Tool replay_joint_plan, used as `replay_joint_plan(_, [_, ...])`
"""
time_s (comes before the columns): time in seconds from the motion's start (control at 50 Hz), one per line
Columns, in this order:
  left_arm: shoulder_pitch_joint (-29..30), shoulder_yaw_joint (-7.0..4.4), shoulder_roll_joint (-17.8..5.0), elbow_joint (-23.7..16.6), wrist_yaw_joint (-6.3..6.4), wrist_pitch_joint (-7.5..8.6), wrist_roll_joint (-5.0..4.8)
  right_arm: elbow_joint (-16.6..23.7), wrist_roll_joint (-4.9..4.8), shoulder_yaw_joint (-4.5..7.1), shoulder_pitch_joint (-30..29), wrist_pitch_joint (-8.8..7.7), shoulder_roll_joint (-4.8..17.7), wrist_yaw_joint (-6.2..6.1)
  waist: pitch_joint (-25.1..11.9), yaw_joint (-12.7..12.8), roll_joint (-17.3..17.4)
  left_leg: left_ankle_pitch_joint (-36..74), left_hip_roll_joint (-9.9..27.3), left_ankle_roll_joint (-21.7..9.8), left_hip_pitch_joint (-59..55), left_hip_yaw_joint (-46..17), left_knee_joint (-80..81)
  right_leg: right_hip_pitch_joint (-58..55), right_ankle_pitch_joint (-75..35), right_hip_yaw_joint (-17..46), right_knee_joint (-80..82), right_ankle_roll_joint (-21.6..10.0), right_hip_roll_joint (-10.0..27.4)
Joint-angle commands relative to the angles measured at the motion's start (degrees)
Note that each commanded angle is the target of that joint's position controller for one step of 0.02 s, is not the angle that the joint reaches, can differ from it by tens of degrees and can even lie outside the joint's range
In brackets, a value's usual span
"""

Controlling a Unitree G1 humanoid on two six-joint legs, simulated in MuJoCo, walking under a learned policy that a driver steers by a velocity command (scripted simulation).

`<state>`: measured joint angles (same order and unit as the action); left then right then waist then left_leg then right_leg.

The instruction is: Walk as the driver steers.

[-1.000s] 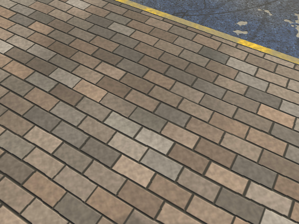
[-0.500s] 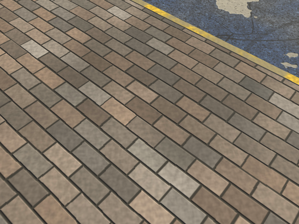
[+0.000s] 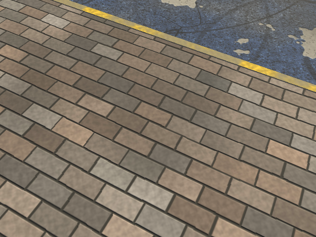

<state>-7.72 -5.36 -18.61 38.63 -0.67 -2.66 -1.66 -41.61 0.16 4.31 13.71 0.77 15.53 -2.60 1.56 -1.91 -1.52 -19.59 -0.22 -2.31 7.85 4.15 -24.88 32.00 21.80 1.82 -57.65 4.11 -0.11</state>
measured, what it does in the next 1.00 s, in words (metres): walks ahead: right foot, then left foot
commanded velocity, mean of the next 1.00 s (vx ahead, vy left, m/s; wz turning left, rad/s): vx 0.38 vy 0.00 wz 0.08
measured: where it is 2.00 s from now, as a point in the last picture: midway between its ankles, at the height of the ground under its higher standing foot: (180, 225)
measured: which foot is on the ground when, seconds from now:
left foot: down 0.00-0.24, up 0.26-0.72, down 0.74-1.00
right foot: up 0.00-0.20, down 0.22-0.76, up 0.78-1.00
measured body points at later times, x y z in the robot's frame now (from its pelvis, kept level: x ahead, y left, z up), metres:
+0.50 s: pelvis +0.16 -0.10 +0.01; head +0.17 -0.11 +0.46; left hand +0.28 +0.16 -0.10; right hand +0.24 -0.39 -0.10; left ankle +0.31 +0.06 -0.66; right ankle +0.08 -0.17 -0.74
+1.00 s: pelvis +0.42 -0.08 +0.00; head +0.47 -0.07 +0.45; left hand +0.56 +0.21 -0.09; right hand +0.57 -0.35 -0.09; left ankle +0.43 -0.01 -0.74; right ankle +0.53 -0.26 -0.67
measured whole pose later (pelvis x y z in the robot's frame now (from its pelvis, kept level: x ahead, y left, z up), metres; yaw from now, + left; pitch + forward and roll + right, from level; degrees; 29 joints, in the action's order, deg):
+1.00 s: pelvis +0.42 -0.08 +0.00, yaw +9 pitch +2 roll +0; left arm -6.6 -2.3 -18.1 37.2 1.2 3.9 0.9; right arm -39.2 -0.3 3.7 13.2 -1.5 17.5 0.2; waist 4.3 -1.6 -1.6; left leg -8.3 -6.4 -4.9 16.3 -4.8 -22.7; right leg 37.6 16.5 5.6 -55.2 4.8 4.0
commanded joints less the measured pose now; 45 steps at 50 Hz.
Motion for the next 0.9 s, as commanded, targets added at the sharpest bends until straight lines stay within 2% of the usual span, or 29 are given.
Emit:
replay_joint_plan(0.02, [9.55,0.62,-1.55,-7.76,-1.14,1.15,-0.24,2.84,-0.24,2.50,2.37,-1.16,9.72,0.09,-1.20,-3.91,7.46,17.36,15.73,-9.56,-11.98,-11.15,9.92,10.14,-2.72,-0.99,5.48,0.46,2.81])
replay_joint_plan(0.1, [10.99,0.96,-1.69,-9.48,-1.96,2.34,-0.06,1.81,-0.83,3.25,3.60,-2.42,12.36,1.33,1.02,-4.31,8.56,13.93,16.58,-8.45,-9.76,-7.30,11.55,4.43,-2.56,-4.25,14.57,-2.22,2.90])
replay_joint_plan(0.16, [9.22,0.60,-2.47,-9.51,-2.23,2.71,-0.10,1.00,-1.74,3.68,3.61,-3.01,13.63,2.16,0.71,-2.73,9.70,19.51,16.92,-6.96,-7.83,-4.14,8.64,-2.85,-2.17,-7.27,20.11,-4.95,0.91])
replay_joint_plan(0.18, [6.45,0.15,-2.85,-8.88,-2.21,2.67,0.04,1.00,-2.14,3.73,2.43,-3.14,14.05,2.22,-0.58,-0.42,9.63,26.06,16.40,-5.89,-6.31,-2.06,5.02,-8.27,-3.43,-8.72,23.44,-6.25,-0.72])
replay_joint_plan(0.2, [0.82,-0.77,-3.88,-7.11,-2.06,2.54,0.20,1.04,-2.61,3.59,1.28,-3.33,13.75,2.10,-3.42,3.02,8.84,33.56,15.01,-4.29,-3.17,1.33,-2.03,-17.64,-6.65,-10.28,27.54,-7.84,-3.01])
replay_joint_plan(0.22, [-8.11,-2.66,-7.32,-4.46,-1.51,2.29,0.05,1.14,-2.35,2.88,1.57,-3.68,11.63,1.90,-8.08,7.05,6.21,36.21,12.09,-1.55,3.77,5.65,-14.43,-31.56,-7.97,-7.71,28.88,-10.40,-3.51])
replay_joint_plan(0.24, [-17.09,-4.10,-13.03,-3.39,-0.28,2.43,0.13,4.00,0.10,0.93,0.33,-4.32,6.79,1.94,-12.95,10.21,-6.44,11.77,6.93,2.95,24.93,7.30,-35.80,-49.40,-5.02,16.33,32.43,-17.36,11.24])
replay_joint_plan(0.26, [-16.19,-3.24,-14.07,-4.50,-0.32,3.63,0.49,5.98,0.09,-0.01,-1.10,-6.05,4.78,2.24,-17.38,9.06,-12.30,-13.89,-0.21,4.17,38.81,-3.38,-47.34,-52.39,1.34,42.34,42.75,-26.13,22.46])
replay_joint_plan(0.28, [-14.18,-1.82,-9.76,-4.12,-0.65,4.67,0.67,5.80,-2.30,1.18,-3.09,-6.82,9.65,3.14,-11.93,9.90,-6.67,-10.76,3.69,3.40,42.84,-7.44,-50.93,-47.72,3.04,35.68,43.81,-25.00,22.38])
replay_joint_plan(0.3, [-11.76,-0.94,-7.07,-3.80,-0.72,5.22,0.89,5.61,-3.10,1.26,-3.49,-6.96,10.36,3.60,-6.88,7.97,-6.24,-6.25,6.35,1.88,42.60,-6.43,-48.98,-41.85,2.32,27.25,43.22,-22.15,19.83])
replay_joint_plan(0.32, [-8.34,-0.12,-4.96,-3.69,-0.83,5.59,0.90,4.34,-2.06,1.27,-2.84,-6.80,10.01,3.56,-3.19,5.70,-2.94,-1.77,8.42,1.60,39.49,-6.42,-44.87,-34.88,-1.66,20.72,44.05,-19.61,16.63])
replay_joint_plan(0.34, [-5.46,0.40,-3.75,-3.80,-0.87,6.06,1.35,3.45,-1.13,1.49,-1.74,-6.36,9.99,3.46,-1.11,3.71,-4.08,1.74,9.56,1.81,35.73,-6.67,-41.39,-29.41,-7.37,16.09,45.46,-18.07,14.46])
replay_joint_plan(0.38, [-3.39,0.44,-3.99,-3.48,-0.66,7.10,2.09,1.37,-1.00,1.19,1.73,-5.10,8.37,3.72,-0.62,1.29,-4.67,7.81,9.35,2.78,31.52,-6.11,-40.71,-24.64,-16.49,9.74,48.27,-17.21,12.64])
replay_joint_plan(0.42, [-4.41,0.27,-4.35,-2.10,-0.45,8.02,2.41,0.92,-1.19,0.80,1.56,-4.33,7.18,3.40,0.12,1.21,-2.76,12.49,9.06,3.84,32.69,-6.77,-38.26,-24.09,-23.09,4.62,49.54,-16.78,11.97])
replay_joint_plan(0.46, [-5.85,0.30,-4.19,-0.75,-0.13,8.37,2.64,1.62,-1.37,0.40,-0.91,-4.27,6.05,3.16,1.31,2.18,-1.99,17.71,7.87,4.29,34.10,-8.16,-32.40,-24.69,-26.02,0.29,50.01,-15.64,11.11])
replay_joint_plan(0.5, [-6.43,0.32,-4.51,0.06,0.18,8.49,2.55,2.36,-1.56,-0.05,-3.78,-4.65,5.02,3.56,2.28,3.32,-2.24,24.00,6.24,3.89,32.24,-7.69,-23.65,-24.69,-25.99,-3.53,50.89,-14.11,10.14])
replay_joint_plan(0.6, [-10.82,-0.27,-5.94,3.28,0.84,7.82,1.43,5.38,-1.55,-1.25,-11.55,-5.11,2.87,5.50,5.37,6.49,-0.59,25.84,4.68,1.41,33.69,-4.88,-11.39,-32.94,-29.67,-6.82,50.90,-13.21,13.56])
replay_joint_plan(0.64, [-11.49,-0.54,-6.58,4.09,1.16,6.91,1.09,6.80,-1.43,-1.27,-12.97,-5.26,3.00,6.39,4.87,6.32,-0.75,21.35,3.57,-0.16,34.23,-3.27,-9.31,-37.84,-37.85,-7.85,47.56,-12.69,14.88])
replay_joint_plan(0.68, [-10.84,-0.96,-8.24,4.08,1.82,5.98,1.06,7.63,-1.37,-0.58,-11.47,-4.99,4.51,6.80,1.44,4.32,-3.09,15.06,0.32,-2.31,29.30,0.15,-9.25,-40.84,-58.30,-9.44,40.48,-11.47,15.05])
replay_joint_plan(0.7, [-10.64,-1.16,-9.14,3.94,2.28,5.45,1.11,7.44,-1.33,0.15,-8.67,-4.65,5.93,6.75,-1.44,2.49,-4.66,11.58,-1.77,-3.58,24.89,1.80,-9.93,-41.82,-68.54,-10.11,34.76,-10.81,14.92])
replay_joint_plan(0.72, [-10.29,-1.19,-9.67,3.77,2.64,4.93,1.23,6.46,-1.41,1.35,-2.62,-4.37,8.26,6.48,-5.36,-0.99,-5.03,10.11,-3.77,-5.18,16.51,2.45,-9.43,-40.26,-73.24,-10.79,25.58,-9.98,14.23])
replay_joint_plan(0.74, [-9.43,-0.85,-9.30,3.33,2.96,4.94,0.98,4.91,-1.60,2.93,6.12,-4.15,11.20,5.66,-9.82,-6.20,-3.11,14.06,-4.16,-7.74,1.43,0.12,-5.37,-32.19,-67.72,-11.97,12.50,-8.12,12.22])
replay_joint_plan(0.76, [-13.69,0.91,-4.21,0.85,2.58,6.12,2.25,4.01,-1.10,4.65,13.06,-3.75,17.53,4.55,-17.65,-5.61,8.47,13.61,9.91,-15.92,-23.05,-22.94,-6.39,-9.08,-34.81,-11.45,-10.16,-4.84,5.85])
replay_joint_plan(0.78, [-14.64,2.49,-1.44,-0.12,1.45,8.16,2.50,5.24,-1.21,3.94,10.94,-4.27,16.93,4.55,-25.66,-2.80,13.30,12.75,20.48,-24.58,-32.88,-51.41,2.96,5.34,11.62,-0.46,-25.14,-2.77,-5.38])
replay_joint_plan(0.8, [-8.22,1.20,-6.31,-1.41,0.40,9.69,0.41,5.87,-0.55,2.79,9.52,-4.36,13.17,4.46,-22.08,-5.62,7.97,16.54,18.87,-21.21,-29.85,-44.73,4.88,10.24,9.51,6.29,-27.41,-3.73,-1.47])
replay_joint_plan(0.82, [-5.19,1.47,-6.44,-2.97,0.19,10.29,-0.38,6.30,-0.49,2.18,5.90,-4.47,11.27,4.31,-14.34,-3.84,4.65,24.93,16.95,-18.65,-21.14,-35.43,4.52,10.52,5.79,5.46,-23.34,-4.35,1.16])
replay_joint_plan(0.84, [-4.36,1.44,-5.94,-3.01,0.58,10.27,0.76,6.79,-0.95,1.81,2.23,-4.37,10.13,4.28,-8.36,-1.01,-0.15,33.68,14.14,-16.69,-11.57,-28.77,4.72,9.08,4.04,4.02,-18.18,-3.92,3.15])
replay_joint_plan(0.86, [-4.92,0.85,-6.77,-2.73,1.01,9.57,1.97,7.41,-0.95,1.36,-0.52,-4.20,8.75,4.02,-5.78,1.07,-0.30,38.17,12.32,-15.44,-4.58,-24.41,5.59,5.73,2.65,3.39,-14.22,-3.28,4.74])
replay_joint_plan(0.9, [-7.44,0.99,-5.64,-2.28,1.30,7.77,2.44,8.01,-0.17,1.34,-3.24,-3.94,9.21,3.50,-4.21,3.63,2.22,44.05,10.06,-15.55,4.80,-21.08,7.78,0.56,0.68,2.20,-10.33,-1.17,4.63])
